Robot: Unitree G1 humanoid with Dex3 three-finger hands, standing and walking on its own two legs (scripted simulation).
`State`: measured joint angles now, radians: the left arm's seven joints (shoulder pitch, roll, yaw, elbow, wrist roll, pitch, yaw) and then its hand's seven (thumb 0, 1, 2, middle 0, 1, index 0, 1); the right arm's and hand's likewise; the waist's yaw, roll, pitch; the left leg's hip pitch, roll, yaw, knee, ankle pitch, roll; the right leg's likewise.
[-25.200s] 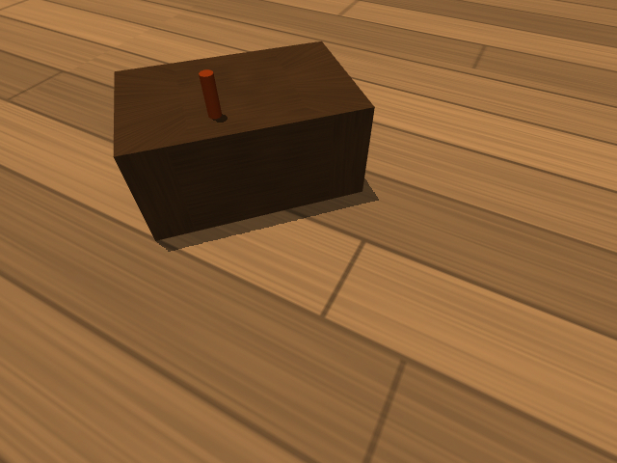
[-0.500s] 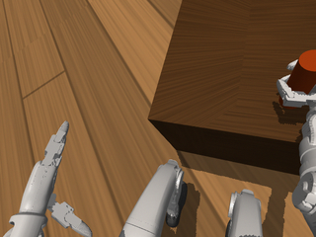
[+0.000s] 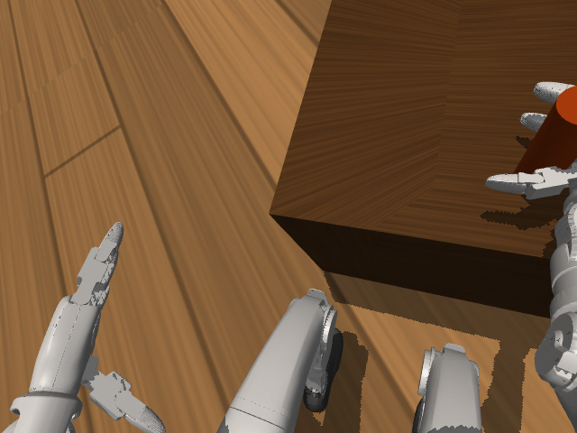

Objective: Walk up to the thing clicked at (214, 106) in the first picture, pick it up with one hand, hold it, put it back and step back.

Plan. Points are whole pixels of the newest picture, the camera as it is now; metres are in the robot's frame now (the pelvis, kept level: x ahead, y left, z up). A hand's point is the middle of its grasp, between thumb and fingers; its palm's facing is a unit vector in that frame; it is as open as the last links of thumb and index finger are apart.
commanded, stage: withdraw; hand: right
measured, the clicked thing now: (554, 148) +0.52 -0.17 -0.03
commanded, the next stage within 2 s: rise in 0.50 s
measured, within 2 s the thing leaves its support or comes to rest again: neither
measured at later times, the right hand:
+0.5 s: hand out of the picture +0.54 -0.19 +0.03, palm faces +0.09 +1.00 -0.01, open 17.0 cm
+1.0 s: hand out of the picture +0.52 -0.27 +0.13, palm faces +0.27 +0.93 -0.26, open 17.0 cm
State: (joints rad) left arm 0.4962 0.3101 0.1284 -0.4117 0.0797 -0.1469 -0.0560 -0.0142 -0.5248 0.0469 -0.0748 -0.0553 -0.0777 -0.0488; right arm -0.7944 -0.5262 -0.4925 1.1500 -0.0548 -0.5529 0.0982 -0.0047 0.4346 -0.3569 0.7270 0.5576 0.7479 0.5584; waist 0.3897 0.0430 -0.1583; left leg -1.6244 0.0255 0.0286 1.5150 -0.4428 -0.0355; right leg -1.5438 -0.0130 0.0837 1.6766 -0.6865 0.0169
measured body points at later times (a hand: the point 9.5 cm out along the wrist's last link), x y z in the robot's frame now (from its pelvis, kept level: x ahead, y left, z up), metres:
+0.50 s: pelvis +0.01 +0.00 +0.03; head +0.18 -0.06 +0.44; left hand +0.17 +0.27 +0.11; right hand +0.53 -0.24 +0.03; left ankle +0.12 +0.14 -0.53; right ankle +0.03 -0.12 -0.53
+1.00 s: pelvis +0.04 +0.00 +0.13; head +0.16 -0.04 +0.56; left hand +0.20 +0.25 +0.11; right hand +0.51 -0.32 +0.15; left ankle +0.12 +0.14 -0.53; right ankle +0.03 -0.12 -0.53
